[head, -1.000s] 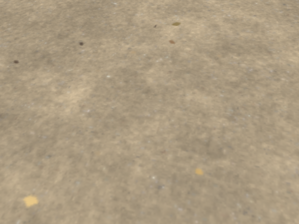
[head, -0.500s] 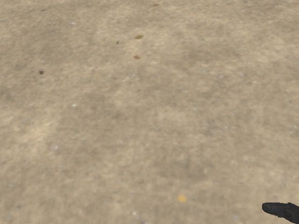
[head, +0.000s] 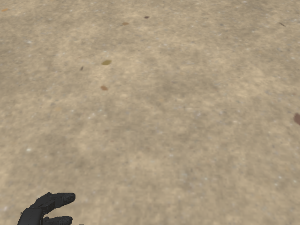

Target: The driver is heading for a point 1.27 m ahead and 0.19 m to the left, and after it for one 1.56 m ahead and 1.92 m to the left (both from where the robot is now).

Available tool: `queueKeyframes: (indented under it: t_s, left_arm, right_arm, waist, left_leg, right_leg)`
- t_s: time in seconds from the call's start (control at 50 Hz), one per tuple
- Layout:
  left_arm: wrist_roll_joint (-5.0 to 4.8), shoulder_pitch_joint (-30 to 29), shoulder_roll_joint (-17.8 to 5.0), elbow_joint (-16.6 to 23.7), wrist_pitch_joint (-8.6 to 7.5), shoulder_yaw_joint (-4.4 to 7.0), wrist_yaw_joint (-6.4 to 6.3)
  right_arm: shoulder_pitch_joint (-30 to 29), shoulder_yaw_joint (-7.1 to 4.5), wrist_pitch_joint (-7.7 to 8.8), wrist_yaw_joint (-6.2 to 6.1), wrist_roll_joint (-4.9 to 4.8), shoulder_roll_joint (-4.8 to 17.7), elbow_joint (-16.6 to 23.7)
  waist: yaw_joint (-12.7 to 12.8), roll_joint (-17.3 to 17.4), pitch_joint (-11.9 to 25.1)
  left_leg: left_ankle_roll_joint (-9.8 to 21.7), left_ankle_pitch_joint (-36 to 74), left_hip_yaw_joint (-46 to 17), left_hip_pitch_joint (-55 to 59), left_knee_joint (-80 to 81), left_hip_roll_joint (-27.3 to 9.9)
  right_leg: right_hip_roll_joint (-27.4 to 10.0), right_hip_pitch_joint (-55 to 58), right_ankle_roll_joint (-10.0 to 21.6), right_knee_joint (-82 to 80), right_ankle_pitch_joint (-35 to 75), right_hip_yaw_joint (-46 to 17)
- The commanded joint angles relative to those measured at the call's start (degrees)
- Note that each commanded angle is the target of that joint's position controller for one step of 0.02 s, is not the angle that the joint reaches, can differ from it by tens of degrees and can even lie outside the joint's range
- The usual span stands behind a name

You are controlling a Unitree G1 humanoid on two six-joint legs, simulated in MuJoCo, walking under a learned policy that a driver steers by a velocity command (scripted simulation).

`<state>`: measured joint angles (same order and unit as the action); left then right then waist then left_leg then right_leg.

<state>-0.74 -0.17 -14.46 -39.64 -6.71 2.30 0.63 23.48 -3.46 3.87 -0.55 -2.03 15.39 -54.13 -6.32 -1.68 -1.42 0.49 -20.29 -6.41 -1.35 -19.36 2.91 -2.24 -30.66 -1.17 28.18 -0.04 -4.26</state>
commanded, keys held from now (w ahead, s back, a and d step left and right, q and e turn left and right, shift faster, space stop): w+q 0.54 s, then w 0.06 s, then w+e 0.40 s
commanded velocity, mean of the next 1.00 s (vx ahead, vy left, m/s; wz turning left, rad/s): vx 0.50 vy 0.00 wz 0.28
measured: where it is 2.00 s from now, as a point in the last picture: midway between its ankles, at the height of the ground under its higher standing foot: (101, 111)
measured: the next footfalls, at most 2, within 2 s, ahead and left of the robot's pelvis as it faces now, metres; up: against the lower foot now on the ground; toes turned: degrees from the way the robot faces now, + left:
right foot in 0.04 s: +0.19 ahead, -0.13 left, +0.00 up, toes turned +4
left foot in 0.54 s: +0.41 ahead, +0.18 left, +0.00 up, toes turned +24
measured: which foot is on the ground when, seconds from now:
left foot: down 0.00-0.04, up 0.06-0.52, down 0.54-1.00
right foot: up 0.00-0.02, down 0.04-0.56, up 0.58-1.00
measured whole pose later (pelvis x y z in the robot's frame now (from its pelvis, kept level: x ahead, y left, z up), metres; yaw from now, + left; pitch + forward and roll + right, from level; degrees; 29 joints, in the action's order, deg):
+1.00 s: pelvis +0.52 +0.13 +0.00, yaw +16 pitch +2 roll +2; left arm -1.3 9.2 -15.0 -42.8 -3.7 2.6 2.5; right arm 17.1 -3.1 4.3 0.1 0.2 15.2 -47.8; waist -3.3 -3.0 -0.7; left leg 3.2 -18.5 7.9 5.1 -11.3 4.2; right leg -4.5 -38.1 1.2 35.8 5.0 -0.6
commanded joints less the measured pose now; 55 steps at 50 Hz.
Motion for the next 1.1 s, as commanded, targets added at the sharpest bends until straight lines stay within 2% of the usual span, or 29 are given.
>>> queueKeyframes:
  t_s: [0.02, 0.04, 0.06, 0.08, 0.1, 0.12, 0.14, 0.18, 0.24, 0.32, 0.44, 0.48, 0.5, 0.52, 0.54, 0.56, 0.58, 0.6, 0.62, 0.64, 0.66, 0.68, 0.76, 0.88, 0.96, 1.0, 1.06, 1.08, 1.1]
  left_arm:
    - [0.11, 11.91, -10.27, 0.83, -1.00, 4.00, -0.56]
    - [0.94, 21.62, -14.35, 0.11, -0.90, 5.04, -1.05]
    - [1.76, 24.44, -18.51, -1.51, -0.06, 5.78, -0.46]
    - [1.57, 22.83, -11.98, -0.54, -0.05, 4.38, -0.18]
    - [1.14, 19.46, -8.36, 0.03, -0.13, 3.27, -0.28]
    - [1.30, 16.00, -7.32, 0.06, -0.05, 2.75, -0.17]
    - [1.38, 13.72, -5.93, -0.33, 0.13, 2.41, -0.05]
    - [1.58, 12.21, -5.51, -1.13, -0.27, 2.48, -0.10]
    - [1.04, 12.75, -7.17, -2.42, -0.93, 3.33, -0.42]
    - [0.98, 13.20, -9.29, -3.44, -0.40, 4.11, -1.07]
    - [-0.49, 17.32, -12.16, -5.48, 1.25, 5.10, -1.45]
    - [-0.90, 17.16, -13.74, -5.56, 2.07, 5.52, -1.62]
    - [-1.14, 16.94, -14.62, -5.42, 2.55, 5.74, -1.77]
    - [-1.40, 16.11, -14.83, -5.18, 3.09, 5.69, -1.89]
    - [-0.89, 16.76, -13.35, -4.78, 3.07, 4.99, -2.16]
    - [1.88, 21.24, -6.00, -2.34, 2.27, 2.56, -1.70]
    - [0.66, 20.76, -5.62, -0.97, -0.03, 1.46, -1.03]
    - [-2.05, 14.00, -10.53, -0.21, -1.13, 2.74, -0.44]
    - [-2.43, 12.89, -10.24, 0.04, -1.51, 2.52, -0.46]
    - [-1.10, 12.86, -10.02, -1.13, -1.31, 2.57, -1.02]
    - [-0.35, 14.24, -10.27, -1.89, -0.61, 2.93, -1.15]
    - [-0.36, 16.02, -9.94, -2.61, 0.33, 2.96, -0.92]
    - [-0.21, 14.99, -7.10, -2.72, 2.69, 2.33, -1.10]
    - [-0.66, 7.10, -4.87, -0.56, 2.02, 1.47, 0.24]
    - [-0.62, 1.86, -3.77, 2.40, 1.78, 0.77, 1.96]
    - [-0.49, 0.59, -3.82, 4.02, 1.71, 0.72, 3.00]
    - [-0.32, 5.74, -6.48, 4.77, 2.31, 2.03, 3.56]
    - [-0.33, 12.14, -8.88, 3.71, 2.53, 3.24, 3.31]
    - [-0.36, 21.08, -12.05, 2.07, 2.70, 4.87, 2.50]
  right_arm:
    - [-3.24, -1.37, 0.14, -0.27, 0.64, 7.89, 4.55]
    - [-2.84, 0.07, 0.12, -0.09, 2.23, 3.70, 6.57]
    - [5.62, 1.42, 1.06, 0.09, 0.27, -0.96, 8.50]
    - [4.07, 0.10, 1.03, -0.08, -1.04, 5.52, 7.17]
    - [-1.48, -0.82, 0.80, -0.14, -1.04, 8.56, 8.13]
    - [-4.08, -0.99, 0.47, -0.29, -0.41, 8.14, 8.45]
    - [-5.70, -1.28, 0.15, -0.20, 0.31, 7.56, 9.02]
    - [-5.89, -1.27, -0.99, 0.47, -0.01, 5.25, 9.92]
    - [-8.88, -0.91, -2.10, 1.00, 0.45, 3.24, 12.26]
    - [-14.24, -0.44, -1.84, 2.35, 0.69, 2.57, 14.47]
    - [-24.02, -0.36, -1.76, 4.08, 0.71, 3.54, 18.93]
    - [-23.27, -1.07, -1.95, 4.31, 0.79, 4.94, 19.76]
    - [-20.24, -1.84, -2.13, 4.19, 0.77, 6.25, 19.42]
    - [-12.81, -3.22, -2.27, 3.93, 0.56, 8.34, 17.66]
    - [-2.77, -5.36, -2.71, 2.99, 0.47, 12.30, 14.81]
    - [0.01, -6.62, -2.87, 1.84, 0.26, 18.85, 14.17]
    - [0.24, -5.53, -1.82, 2.20, 0.74, 18.16, 16.46]
    - [-0.29, -4.15, -1.03, 2.67, 1.16, 13.24, 15.33]
    - [-3.26, -3.51, -0.52, 2.74, 1.10, 11.32, 15.03]
    - [-7.90, -2.61, -0.28, 2.66, 1.11, 8.72, 15.50]
    - [-10.98, -1.84, -0.01, 2.57, 1.77, 6.59, 15.92]
    - [-11.93, -1.61, 0.32, 2.54, 2.35, 5.98, 15.91]
    - [-10.16, -2.01, 2.08, 2.02, 2.53, 7.52, 12.92]
    - [-8.10, -1.67, 2.16, 0.80, 2.68, 8.00, 10.59]
    - [-4.69, -1.87, 1.01, 0.39, 2.19, 8.68, 8.25]
    - [-4.25, -2.06, -0.04, 0.02, 1.92, 9.22, 7.80]
    - [-6.14, -2.66, -1.44, -1.11, 1.76, 11.75, 8.68]
    - [-6.77, -2.73, -1.88, -1.50, 1.83, 12.33, 8.97]
    - [-7.90, -2.44, -1.81, -1.83, 1.61, 12.08, 9.57]
  waist:
    - [10.76, 5.75, 5.64]
    - [14.14, -1.55, 15.47]
    - [9.68, -21.73, 23.05]
    - [10.80, -14.20, 19.26]
    - [11.45, -8.07, 11.77]
    - [10.08, -3.77, 8.09]
    - [8.88, -3.51, 4.89]
    - [7.06, -5.14, 2.76]
    - [6.48, -2.68, 0.98]
    - [7.59, -1.58, -0.41]
    - [10.11, -1.32, -3.44]
    - [8.45, -2.58, -1.84]
    - [6.38, -3.54, 0.64]
    - [1.91, -3.12, 4.59]
    - [-2.65, -1.14, 9.78]
    - [1.04, 14.09, 13.99]
    - [1.35, 13.66, 24.36]
    - [-1.16, 6.61, 18.08]
    - [0.74, 5.74, 11.48]
    - [3.18, 2.58, 7.54]
    - [5.39, 3.98, 5.71]
    - [6.66, 5.36, 5.40]
    - [6.97, 3.88, 2.34]
    - [3.22, 4.28, -1.31]
    - [0.89, 3.44, -3.84]
    - [1.13, 3.58, -3.81]
    - [5.43, 7.23, 1.72]
    - [9.08, 7.57, 5.51]
    - [14.35, 5.44, 10.06]
  left_leg:
    - [5.91, 18.96, -8.05, -11.13, -10.61, -9.17]
    - [3.63, 8.36, -3.42, -18.87, -28.65, -4.47]
    - [1.38, -14.66, 1.47, -36.74, -47.03, 1.16]
    - [1.30, -12.66, -2.43, -42.59, -54.85, -2.74]
    - [1.57, -7.19, -1.64, -44.20, -55.87, -4.73]
    - [1.12, -2.68, -0.47, -41.79, -54.43, -7.04]
    - [0.92, -0.20, -0.39, -40.40, -51.40, -8.39]
    - [0.67, 2.47, 0.44, -36.68, -48.38, -10.10]
    - [-0.03, 6.24, 0.78, -38.90, -43.09, -10.63]
    - [-0.13, 17.72, 2.72, -38.14, -29.91, -10.10]
    - [2.48, 17.56, 7.81, -36.59, -18.71, -7.91]
    - [4.63, 12.00, 10.62, -32.49, -17.54, -5.17]
    - [5.90, 9.17, 12.46, -27.44, -17.49, -2.84]
    - [7.68, 10.43, 13.88, -17.45, -14.67, -0.07]
    - [9.93, 12.72, 11.21, -1.11, -12.86, 0.74]
    - [17.57, 11.55, -15.05, 19.15, -11.57, -14.79]
    - [24.87, -0.38, -41.84, 25.92, -0.23, -23.48]
    - [20.84, 0.55, -34.89, 21.95, 3.05, -22.25]
    - [18.56, 4.67, -26.03, 13.78, 2.80, -20.79]
    - [16.32, 10.91, -18.85, 5.06, 2.70, -18.50]
    - [15.22, 16.83, -13.82, -1.38, 3.82, -16.63]
    - [14.76, 19.38, -11.04, -5.26, 5.50, -15.61]
    - [13.99, 28.54, -1.21, -8.44, 9.77, -14.47]
    - [9.27, 26.55, 8.74, -4.34, 12.42, -12.88]
    - [8.88, 30.76, 10.87, 4.77, 10.45, -16.10]
    - [8.47, 37.69, 11.71, 9.14, 7.11, -17.61]
    - [6.60, 65.87, 14.11, 11.18, -4.94, -17.71]
    - [5.67, 70.37, 14.99, 9.23, -14.01, -16.93]
    - [3.65, 63.44, 16.18, 0.88, -27.47, -14.72]
  right_leg:
    - [-0.93, 23.99, 3.32, -1.61, -4.07, 0.35]
    - [-11.77, 38.88, 6.92, -0.28, -7.10, -9.86]
    - [-24.22, 53.05, 15.64, -7.83, -17.67, -37.01]
    - [-22.63, 49.75, 15.08, -10.49, -25.46, -39.54]
    - [-20.18, 43.01, 12.61, -10.53, -21.94, -28.47]
    - [-17.61, 35.91, 11.48, -11.29, -13.97, -20.64]
    - [-15.29, 30.83, 11.01, -12.83, -8.64, -15.13]
    - [-13.36, 25.54, 10.91, -16.17, -4.00, -8.23]
    - [-14.29, 25.01, 12.40, -19.02, 2.33, -2.48]
    - [-12.90, 26.08, 11.35, -20.43, 3.89, 6.15]
    - [-14.50, 32.47, 8.98, -17.79, 7.17, 12.64]
    - [-14.80, 34.85, 7.83, -12.05, 21.89, 14.55]
    - [-14.46, 35.17, 7.18, -6.37, 31.65, 15.55]
    - [-12.96, 33.12, 5.92, 3.74, 36.83, 17.22]
    - [-10.66, 24.00, 3.59, 18.02, 30.30, 18.12]
    - [-3.55, -0.60, 0.06, 39.61, -17.07, 17.16]
    - [3.32, -11.29, -0.33, 50.80, -36.25, 2.88]
    - [0.19, -16.58, 0.74, 51.97, -30.82, -0.47]
    - [-2.48, -16.70, 1.84, 48.32, -25.73, 0.65]
    - [-5.33, -13.31, 1.83, 44.35, -21.54, 1.02]
    - [-7.04, -8.95, 1.68, 41.21, -18.66, 0.58]
    - [-7.88, -5.35, 1.54, 40.23, -16.71, 0.30]
    - [-7.89, -7.04, -0.16, 33.64, -8.66, 0.52]
    - [-3.98, -8.16, 0.74, 13.83, 9.13, 1.53]
    - [-2.70, -12.30, 2.48, 7.17, 6.84, 3.34]
    - [-1.60, -13.46, 3.76, 5.84, 1.46, 5.21]
    - [3.52, -3.55, 7.03, 6.57, -8.06, 10.25]
    - [5.59, 5.14, 8.63, 5.94, -8.94, 10.82]
    - [5.36, 20.33, 11.25, 1.84, -4.41, 7.57]
Over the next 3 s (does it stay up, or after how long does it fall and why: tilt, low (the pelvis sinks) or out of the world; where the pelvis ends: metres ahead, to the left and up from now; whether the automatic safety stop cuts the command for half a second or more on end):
stays up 1.20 0.17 0.00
